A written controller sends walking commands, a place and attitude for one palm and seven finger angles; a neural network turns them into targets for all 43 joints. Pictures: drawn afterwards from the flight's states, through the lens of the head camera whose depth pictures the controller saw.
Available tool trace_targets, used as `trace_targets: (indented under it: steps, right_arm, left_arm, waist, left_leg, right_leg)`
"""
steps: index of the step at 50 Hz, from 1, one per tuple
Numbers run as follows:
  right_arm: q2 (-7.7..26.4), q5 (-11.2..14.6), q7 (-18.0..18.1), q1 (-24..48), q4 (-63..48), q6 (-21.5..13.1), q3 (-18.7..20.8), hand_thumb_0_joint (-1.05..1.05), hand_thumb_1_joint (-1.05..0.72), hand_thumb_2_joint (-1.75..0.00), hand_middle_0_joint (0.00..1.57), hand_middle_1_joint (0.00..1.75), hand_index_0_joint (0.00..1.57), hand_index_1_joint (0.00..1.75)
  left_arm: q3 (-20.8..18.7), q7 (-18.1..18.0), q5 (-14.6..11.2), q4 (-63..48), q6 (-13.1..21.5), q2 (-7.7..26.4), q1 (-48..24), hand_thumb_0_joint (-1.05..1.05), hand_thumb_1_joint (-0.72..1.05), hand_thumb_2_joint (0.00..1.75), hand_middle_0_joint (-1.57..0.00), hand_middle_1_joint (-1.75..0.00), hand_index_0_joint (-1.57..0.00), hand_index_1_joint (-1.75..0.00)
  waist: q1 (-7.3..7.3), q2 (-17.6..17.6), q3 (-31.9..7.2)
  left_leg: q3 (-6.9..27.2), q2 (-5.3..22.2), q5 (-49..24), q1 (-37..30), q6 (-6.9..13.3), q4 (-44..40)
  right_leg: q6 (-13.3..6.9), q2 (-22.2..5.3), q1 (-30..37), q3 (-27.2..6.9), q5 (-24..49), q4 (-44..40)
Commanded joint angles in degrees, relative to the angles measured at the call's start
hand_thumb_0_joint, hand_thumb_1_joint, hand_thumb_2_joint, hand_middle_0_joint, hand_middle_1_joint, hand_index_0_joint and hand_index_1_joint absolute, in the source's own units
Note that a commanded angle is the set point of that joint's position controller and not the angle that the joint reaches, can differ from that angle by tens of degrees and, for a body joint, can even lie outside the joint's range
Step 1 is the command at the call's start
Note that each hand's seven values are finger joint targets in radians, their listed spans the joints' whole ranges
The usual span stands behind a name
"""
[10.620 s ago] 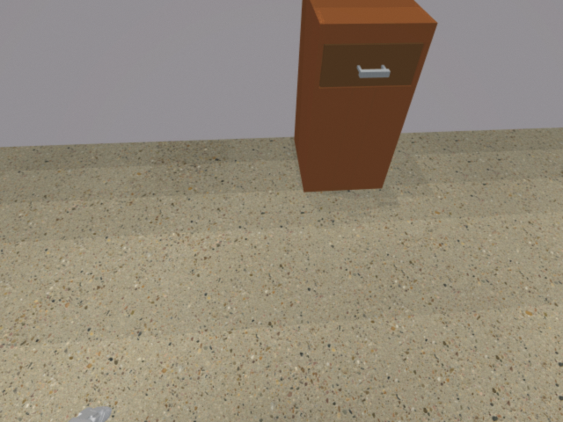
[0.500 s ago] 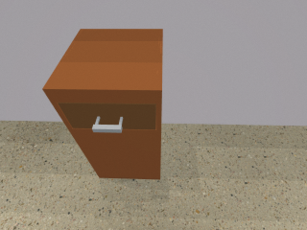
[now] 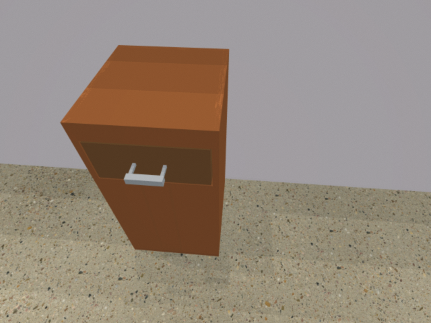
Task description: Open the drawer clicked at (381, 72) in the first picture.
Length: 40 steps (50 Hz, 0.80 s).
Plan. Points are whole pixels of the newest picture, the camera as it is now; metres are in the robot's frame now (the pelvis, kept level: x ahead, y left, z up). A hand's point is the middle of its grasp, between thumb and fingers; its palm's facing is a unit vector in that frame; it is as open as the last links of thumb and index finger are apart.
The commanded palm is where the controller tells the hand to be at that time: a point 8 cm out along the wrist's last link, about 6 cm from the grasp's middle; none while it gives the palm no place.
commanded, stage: come to a stop and stand still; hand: left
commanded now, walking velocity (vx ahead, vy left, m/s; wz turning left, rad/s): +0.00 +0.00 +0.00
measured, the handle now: (146, 173) +0.52 +0.24 -0.11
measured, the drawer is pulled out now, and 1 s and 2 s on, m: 0.00 0.00 0.00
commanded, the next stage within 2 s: look again from close up in 0.06 s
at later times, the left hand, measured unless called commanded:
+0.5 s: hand out of the picture -0.02 +0.19 -0.18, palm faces +0.05 -0.98 -0.21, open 7.3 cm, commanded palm none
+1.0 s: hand (86, 301) +0.16 +0.25 -0.05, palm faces -0.04 -0.40 -0.92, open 7.8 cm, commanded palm +0.10 +0.26 -0.03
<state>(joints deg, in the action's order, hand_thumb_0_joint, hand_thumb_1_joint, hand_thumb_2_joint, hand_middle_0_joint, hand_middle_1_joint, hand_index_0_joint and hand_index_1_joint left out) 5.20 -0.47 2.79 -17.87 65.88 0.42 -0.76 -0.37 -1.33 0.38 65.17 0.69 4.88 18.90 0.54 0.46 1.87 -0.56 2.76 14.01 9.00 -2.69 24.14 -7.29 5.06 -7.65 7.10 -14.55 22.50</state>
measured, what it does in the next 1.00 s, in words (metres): shifts its weight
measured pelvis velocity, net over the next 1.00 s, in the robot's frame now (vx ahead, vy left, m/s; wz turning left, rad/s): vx -0.03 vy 0.06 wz -0.02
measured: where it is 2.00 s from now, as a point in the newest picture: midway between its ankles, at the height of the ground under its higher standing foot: outside the picture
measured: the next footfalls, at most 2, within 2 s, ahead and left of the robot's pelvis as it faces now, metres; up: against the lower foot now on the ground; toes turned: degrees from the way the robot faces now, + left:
none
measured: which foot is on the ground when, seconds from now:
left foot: down 0.00-1.00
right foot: down 0.00-1.00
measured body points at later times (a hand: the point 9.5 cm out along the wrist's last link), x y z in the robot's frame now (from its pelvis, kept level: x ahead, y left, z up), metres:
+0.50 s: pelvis -0.03 +0.02 -0.01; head -0.05 +0.02 +0.44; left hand -0.02 +0.24 -0.16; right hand -0.05 -0.19 -0.17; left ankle +0.00 +0.11 -0.74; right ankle -0.02 -0.03 -0.74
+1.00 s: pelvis -0.03 +0.06 -0.03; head -0.03 +0.03 +0.42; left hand +0.16 +0.27 +0.00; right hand +0.13 -0.22 -0.12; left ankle +0.00 +0.11 -0.74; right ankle -0.02 -0.02 -0.74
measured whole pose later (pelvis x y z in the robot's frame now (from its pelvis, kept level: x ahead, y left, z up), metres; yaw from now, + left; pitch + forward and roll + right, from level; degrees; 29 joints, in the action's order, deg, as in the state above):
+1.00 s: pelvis -0.03 +0.06 -0.03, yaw -1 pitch +6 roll +1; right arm 18.7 -1.0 1.3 -11.2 37.0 -7.1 3.4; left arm 8.2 -23.7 43.5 3.7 -2.4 15.4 24.6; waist -1.0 4.6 -6.7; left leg -7.9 -4.3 18.3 29.7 6.0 41.7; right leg -3.5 2.2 -29.8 0.6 -21.6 45.6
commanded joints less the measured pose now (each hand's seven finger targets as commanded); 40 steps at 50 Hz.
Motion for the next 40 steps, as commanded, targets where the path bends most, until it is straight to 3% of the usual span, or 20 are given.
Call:
trace_targets:
  steps: [1,7,8,9,10,11,12,14,16,17,19,22,24,28,35,36,37,38,39,40]
  right_arm:
    - [3.6,-0.4,0.2,-5.7,-0.9,-0.7,0.3,0.0,-0.9,-0.9,0.2,0.3,0.2,0.3]
    - [3.3,-0.4,0.4,-6.8,-1.1,-0.9,0.1,0.0,-0.9,-0.9,0.2,0.3,0.2,0.3]
    - [6.8,0.0,-0.2,-1.1,-4.1,-2.3,1.9,0.0,-0.9,-0.9,0.2,0.3,0.2,0.3]
    - [6.7,0.6,0.4,-5.4,-6.5,-1.6,1.7,0.0,-0.9,-0.9,0.2,0.3,0.2,0.3]
    - [5.3,0.5,0.7,-12.9,-6.3,-1.5,2.5,0.0,-0.9,-0.9,0.2,0.3,0.2,0.3]
    - [6.1,0.8,0.9,-13.6,-6.4,-1.6,2.7,0.0,-0.9,-0.9,0.2,0.3,0.2,0.3]
    - [4.6,0.7,1.0,-13.5,-6.9,-2.0,2.3,0.0,-0.9,-0.9,0.2,0.3,0.2,0.3]
    - [4.2,0.0,0.6,-8.3,-9.1,-1.5,1.7,0.0,-0.9,-0.9,0.2,0.3,0.2,0.3]
    - [5.8,-1.0,-0.3,-5.9,-11.0,-0.7,1.3,0.0,-0.9,-0.9,0.2,0.3,0.2,0.3]
    - [5.9,-1.2,-0.4,-6.9,-11.0,-0.7,1.1,0.0,-0.9,-0.9,0.2,0.3,0.2,0.3]
    - [5.1,-0.8,-0.7,-8.0,-8.8,0.0,0.8,0.0,-0.9,-0.9,0.2,0.3,0.2,0.3]
    - [5.2,-1.1,-1.3,-10.4,-7.7,0.3,0.8,0.0,-0.9,-0.9,0.2,0.3,0.2,0.3]
    - [5.4,-1.2,-1.5,-11.6,-7.3,0.2,0.7,0.0,-0.9,-0.9,0.2,0.3,0.2,0.3]
    - [6.2,-1.4,-1.3,-10.1,-7.9,-0.3,0.5,0.0,-0.9,-0.9,0.2,0.3,0.2,0.3]
    - [5.4,-1.0,-1.0,-9.9,-6.5,-1.5,0.1,0.0,-0.9,-0.9,0.2,0.3,0.2,0.3]
    - [8.2,-0.2,-1.2,-0.1,-10.1,-1.3,1.0,0.0,-0.9,-0.9,0.2,0.3,0.2,0.3]
    - [20.3,3.0,0.9,3.4,-32.8,-11.1,1.0,0.0,-0.9,-0.9,0.2,0.3,0.2,0.3]
    - [15.8,2.8,2.8,7.7,-28.4,-17.3,-0.6,0.0,-0.9,-0.9,0.2,0.3,0.2,0.3]
    - [13.1,4.3,3.2,7.4,-27.7,-19.3,0.2,0.0,-0.9,-0.9,0.2,0.3,0.2,0.3]
    - [12.2,5.6,3.2,5.4,-25.5,-19.8,0.6,0.0,-0.9,-0.9,0.2,0.3,0.2,0.3]
  left_arm:
    - [-0.8,-0.7,-0.1,-1.0,1.1,5.2,5.3,0.0,0.9,0.9,-0.2,-0.3,-0.2,-0.3]
    - [-0.8,-0.8,-0.1,-0.6,1.4,4.5,6.7,0.0,0.9,0.9,-0.2,-0.3,-0.2,-0.3]
    - [-1.8,-3.8,0.8,-0.5,3.4,8.6,9.3,0.0,0.9,0.9,-0.2,-0.3,-0.2,-0.3]
    - [-1.6,-3.9,0.7,-1.3,3.7,10.7,9.9,0.0,0.9,0.9,-0.2,-0.3,-0.2,-0.3]
    - [-2.2,-4.1,0.5,-3.9,2.9,10.8,7.6,0.0,0.9,0.9,-0.2,-0.3,-0.2,-0.3]
    - [-2.2,-3.9,0.0,-5.7,1.6,10.6,3.8,0.0,0.9,0.9,-0.2,-0.3,-0.2,-0.3]
    - [-2.2,-3.7,-0.5,-6.5,0.6,10.2,3.3,0.0,0.9,0.9,-0.2,-0.3,-0.2,-0.3]
    - [-1.3,-2.8,-0.8,-5.9,-0.6,6.5,4.7,0.0,0.9,0.9,-0.2,-0.3,-0.2,-0.3]
    - [-0.7,-1.7,0.5,-5.7,0.1,4.7,7.1,0.0,0.9,0.9,-0.2,-0.3,-0.2,-0.3]
    - [-0.8,-1.6,0.5,-5.5,1.0,4.3,9.0,0.0,0.9,0.9,-0.2,-0.3,-0.2,-0.3]
    - [-1.3,-1.8,0.5,-5.7,0.9,7.1,4.9,0.0,0.9,0.9,-0.2,-0.3,-0.2,-0.3]
    - [-1.3,-1.6,0.6,-7.4,0.5,7.9,2.3,0.0,0.9,0.9,-0.2,-0.3,-0.2,-0.3]
    - [-1.2,-1.6,0.6,-7.8,0.2,7.9,2.0,0.0,0.9,0.9,-0.2,-0.3,-0.2,-0.3]
    - [-0.8,-1.2,0.4,-7.8,0.1,7.1,4.9,0.0,0.9,0.9,-0.2,-0.3,-0.2,-0.3]
    - [-0.3,-1.1,0.3,-7.0,0.6,5.6,6.2,0.0,0.9,0.9,-0.2,-0.3,-0.2,-0.3]
    - [0.1,-3.2,0.8,-5.6,1.2,8.1,9.9,0.0,0.9,0.9,-0.2,-0.3,-0.2,-0.3]
    - [1.8,-3.9,7.0,-91.1,11.1,27.5,-33.9,0.0,0.88,0.89,-0.2,-0.32,-0.2,-0.32]
    - [-0.1,-9.6,8.5,-82.6,7.8,25.5,-12.5,0.0,0.85,0.88,-0.2,-0.33,-0.2,-0.33]
    - [3.5,-12.9,8.1,-75.7,-0.2,16.7,3.5,0.0,0.83,0.87,-0.21,-0.34,-0.21,-0.34]
    - [10.2,-13.2,10.8,-66.5,-3.8,6.9,9.8,0.0,0.81,0.86,-0.21,-0.36,-0.21,-0.36]
  waist:
    - [-0.2,-1.4,4.0]
    - [-0.38,-1.6,3.6]
    - [1.1,-9.6,6.3]
    - [-2.62,-9.1,3.0]
    - [-5.38,-10.4,-7.3]
    - [-5.64,-3.4,-9.4]
    - [-4.93,1.1,-10.0]
    - [-2.02,7.3,-2.1]
    - [0.08,1.2,8.3]
    - [0.04,-2.8,6.9]
    - [-1.68,0.0,4.1]
    - [-2.55,-2.3,8.0]
    - [-2.64,0.5,9.3]
    - [-0.4,0.0,8.2]
    - [-0.03,0.7,3.7]
    - [3.28,-3.5,12.4]
    - [-6.57,18.8,-19.8]
    - [0.01,26.6,-22.7]
    - [-0.26,18.2,-14.0]
    - [-1.38,11.7,-7.9]
  left_leg:
    - [0.9,1.5,-3.3,3.9,3.6,-2.4]
    - [0.9,1.5,-3.8,3.9,3.5,-2.2]
    - [-6.4,-1.3,9.0,12.0,0.7,12.4]
    - [-4.0,-3.3,11.0,13.3,2.3,16.9]
    - [-3.8,-3.7,9.8,11.8,4.1,17.3]
    - [-5.7,-4.1,7.0,8.7,5.1,12.9]
    - [-5.7,-3.2,1.7,4.0,5.1,6.6]
    - [1.1,3.0,-1.0,4.5,5.1,1.7]
    - [4.9,4.1,8.5,13.7,6.6,-2.0]
    - [2.7,1.8,1.3,12.0,6.4,2.2]
    - [0.3,0.4,3.3,8.5,5.2,6.7]
    - [0.9,0.3,3.6,6.4,5.5,5.8]
    - [2.5,1.0,5.4,7.5,5.8,2.6]
    - [6.1,2.1,10.8,15.5,6.8,-2.9]
    - [7.3,3.0,7.4,13.7,7.1,-5.4]
    - [0.0,1.0,7.7,17.1,3.6,7.3]
    - [0.1,-2.8,-2.0,-4.5,6.1,-0.6]
    - [3.0,-1.4,2.8,-4.5,3.9,-2.0]
    - [7.3,0.3,14.3,4.1,1.0,-7.1]
    - [6.9,-0.1,14.8,6.2,2.7,-5.4]
  right_leg:
    - [6.7,-11.8,-1.5,-12.8,4.1,-9.5]
    - [6.9,-11.8,-0.9,-12.6,6.4,-9.4]
    - [18.3,-14.9,1.1,-17.9,62.9,-6.9]
    - [20.6,-17.9,8.9,-14.1,89.3,-1.7]
    - [19.2,-17.0,15.4,-10.1,91.7,3.4]
    - [15.2,-14.4,14.1,-5.4,80.1,5.6]
    - [10.4,-13.7,10.5,-5.9,62.5,6.8]
    - [3.5,-12.6,-0.4,-8.5,13.0,3.0]
    - [2.8,-10.7,-7.0,-10.8,-7.9,-3.9]
    - [3.0,-11.6,-6.4,-14.2,-4.6,-5.6]
    - [1.6,-16.5,-8.6,-18.8,-12.8,-10.4]
    - [0.3,-14.9,-15.8,-15.7,-19.1,-11.1]
    - [0.6,-13.3,-16.8,-13.4,-18.5,-8.6]
    - [1.9,-10.6,-9.5,-12.3,-14.4,-4.6]
    - [2.1,-10.6,-5.2,-10.5,-5.7,-1.7]
    - [7.0,-12.7,-9.9,-14.5,7.9,-7.4]
    - [3.9,-6.8,-9.9,-16.6,-0.6,1.7]
    - [2.1,-5.4,-8.9,-8.6,-3.8,8.6]
    - [3.4,-3.8,-14.1,-5.9,-8.1,11.9]
    - [4.5,-3.6,-17.7,-4.7,-5.7,12.9]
